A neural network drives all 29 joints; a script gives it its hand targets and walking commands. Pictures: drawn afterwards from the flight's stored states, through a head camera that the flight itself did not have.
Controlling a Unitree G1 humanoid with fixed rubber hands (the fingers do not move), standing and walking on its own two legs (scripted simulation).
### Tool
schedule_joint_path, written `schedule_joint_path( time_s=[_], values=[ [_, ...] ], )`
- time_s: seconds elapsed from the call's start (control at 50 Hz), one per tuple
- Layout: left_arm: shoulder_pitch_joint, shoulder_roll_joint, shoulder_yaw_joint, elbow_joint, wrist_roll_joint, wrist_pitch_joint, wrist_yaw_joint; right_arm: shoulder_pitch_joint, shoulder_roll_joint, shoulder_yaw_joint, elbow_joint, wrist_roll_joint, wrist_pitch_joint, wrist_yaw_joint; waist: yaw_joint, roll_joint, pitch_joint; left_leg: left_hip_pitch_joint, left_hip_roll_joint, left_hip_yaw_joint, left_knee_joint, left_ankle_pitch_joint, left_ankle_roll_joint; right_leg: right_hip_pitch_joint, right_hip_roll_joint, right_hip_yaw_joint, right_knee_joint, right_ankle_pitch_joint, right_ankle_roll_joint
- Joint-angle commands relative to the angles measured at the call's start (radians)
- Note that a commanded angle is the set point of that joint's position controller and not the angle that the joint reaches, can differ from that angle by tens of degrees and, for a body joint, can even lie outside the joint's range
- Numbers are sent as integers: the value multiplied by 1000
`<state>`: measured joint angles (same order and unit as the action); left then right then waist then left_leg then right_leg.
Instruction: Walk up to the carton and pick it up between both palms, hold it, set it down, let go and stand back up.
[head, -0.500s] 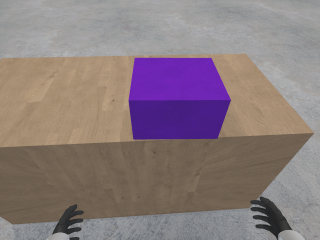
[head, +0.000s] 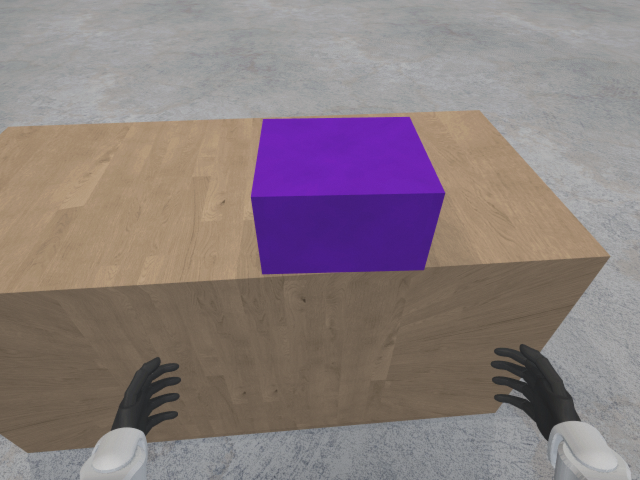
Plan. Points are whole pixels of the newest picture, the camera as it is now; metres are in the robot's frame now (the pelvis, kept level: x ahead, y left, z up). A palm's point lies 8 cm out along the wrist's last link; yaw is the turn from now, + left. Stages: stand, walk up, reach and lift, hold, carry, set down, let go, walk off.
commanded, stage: reach and lift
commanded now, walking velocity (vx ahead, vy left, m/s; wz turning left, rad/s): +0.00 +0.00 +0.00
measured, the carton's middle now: (339, 191) +0.60 -0.02 +0.04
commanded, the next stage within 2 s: none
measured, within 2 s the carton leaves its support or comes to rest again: neither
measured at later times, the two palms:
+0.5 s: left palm (136, 376) +0.22 +0.24 +0.05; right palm (538, 359) +0.22 -0.23 +0.07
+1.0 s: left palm (140, 296) +0.30 +0.24 +0.09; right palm (519, 287) +0.31 -0.23 +0.10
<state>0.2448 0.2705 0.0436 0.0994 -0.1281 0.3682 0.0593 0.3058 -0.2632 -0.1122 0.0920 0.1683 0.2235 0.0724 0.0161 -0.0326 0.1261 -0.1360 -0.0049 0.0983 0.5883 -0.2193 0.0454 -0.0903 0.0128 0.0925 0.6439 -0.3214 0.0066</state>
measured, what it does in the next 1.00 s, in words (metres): stands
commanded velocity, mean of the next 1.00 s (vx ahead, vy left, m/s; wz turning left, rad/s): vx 0.00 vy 0.00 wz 0.00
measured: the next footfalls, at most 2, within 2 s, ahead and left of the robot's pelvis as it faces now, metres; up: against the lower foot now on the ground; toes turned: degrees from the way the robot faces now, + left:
none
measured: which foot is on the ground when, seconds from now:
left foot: down 0.00-1.00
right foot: down 0.00-1.00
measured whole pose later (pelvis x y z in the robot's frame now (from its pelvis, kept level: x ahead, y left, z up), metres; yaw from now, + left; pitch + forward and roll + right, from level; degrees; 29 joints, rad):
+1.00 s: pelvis +0.05 -0.01 +0.01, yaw +0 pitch -6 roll +1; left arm 0.04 0.37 0.10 -0.12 -0.31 0.38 0.04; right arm 0.12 -0.33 -0.10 -0.14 0.35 0.27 -0.03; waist 0.04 -0.03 0.13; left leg -0.17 -0.01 0.10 0.48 -0.22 0.03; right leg -0.12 0.01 0.09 0.54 -0.32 0.01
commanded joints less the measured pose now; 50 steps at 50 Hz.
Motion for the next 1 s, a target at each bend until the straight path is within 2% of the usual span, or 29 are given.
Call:
schedule_joint_path(
  time_s=[0.0, 0.06, 0.1, 0.12, 0.14, 0.16, 0.24, 0.32, 0.34, 0.42, 0.54, 0.66, 0.78, 0.82, 0.92, 0.98],
  values=[
    [-199, 188, 98, -283, -42, -66, 17, -157, -196, -49, -318, 64, -26, -19, 22, -28, -32, 390, -19, -123, -167, -131, -26, -601, -99, -22, -439, -268, -125],
    [-209, 166, 72, -334, -41, -79, 29, -183, -221, -65, -337, 79, -20, -10, 12, 53, -39, 266, 41, -174, -248, -282, -18, -480, -53, -54, -362, -191, -97],
    [-192, 136, 41, -336, -40, -93, 37, -205, -218, -77, -333, 85, -19, 4, 14, 131, -45, 46, 103, -197, -359, -415, -8, -233, 9, -86, -274, -65, -51],
    [-194, 126, 30, -334, -41, -104, 39, -220, -225, -91, -327, 85, -19, 10, 5, 156, -40, -86, 136, -200, -425, -477, 0, -88, 43, -102, -231, 4, -23],
    [-184, 111, 23, -337, -40, -115, 37, -214, -239, -101, -325, 90, -23, 15, 0, 179, -71, -154, 142, -196, -437, -494, 3, -5, 53, -101, -203, 54, -15],
    [-177, 108, 25, -343, -36, -127, 36, -205, -248, -102, -320, 95, -27, 16, -2, 177, -72, -172, 141, -191, -441, -482, 2, 28, 56, -98, -199, 82, -10],
    [-216, 138, 10, -394, -101, -159, 37, -217, -237, -126, -405, 90, -42, 4, -7, 84, -112, -6, 87, -169, -376, -342, -22, -131, 26, -70, -277, 17, -26],
    [-240, 190, 32, -410, -123, -176, 38, -219, -207, -118, -450, 107, -54, -17, 22, 39, -123, 84, 47, -142, -319, -229, -29, -232, 1, -49, -326, -44, -40],
    [-243, 195, 37, -434, -126, -181, 41, -213, -202, -112, -467, 114, -56, -21, 35, 43, -120, 93, 38, -128, -312, -201, -30, -254, -1, -47, -335, -57, -41],
    [-247, 220, 66, -410, -126, -182, 38, -209, -188, -87, -478, 138, -53, -38, 57, 36, -107, 117, 27, -124, -295, -132, -32, -280, -5, -35, -353, -60, -47],
    [-302, 240, 69, -396, -159, -172, 27, -247, -189, -92, -473, 146, -33, -56, 45, 42, -142, 132, 31, -122, -297, -73, -40, -282, -7, -29, -363, -26, -47],
    [-382, 280, 84, -436, -198, -159, 19, -341, -213, -111, -517, 150, -24, -74, 32, 39, -205, 146, 30, -113, -296, -8, -48, -264, -7, -27, -360, 42, -40],
    [-423, 297, 112, -427, -200, -123, 14, -396, -237, -108, -467, 165, -13, -82, 33, 60, -277, 163, 35, -114, -284, 96, -61, -237, 2, -28, -346, 139, -38],
    [-452, 310, 134, -414, -202, -101, 0, -431, -250, -100, -454, 169, -1, -93, 32, 51, -313, 162, 23, -96, -266, 190, -58, -211, 5, -28, -337, 206, -34],
    [-437, 309, 190, -482, -174, -46, -26, -423, -293, -57, -450, 211, 8, -115, 34, 62, -392, 252, 11, -89, -227, 466, -73, -147, 19, -37, -325, 435, -28],
    [-496, 311, 213, -482, -160, -15, -40, -485, -310, -43, -442, 229, 16, -123, 25, 69, -405, 265, 3, -85, -216, 509, -78, -145, 16, -36, -331, 482, -24]
  ],
)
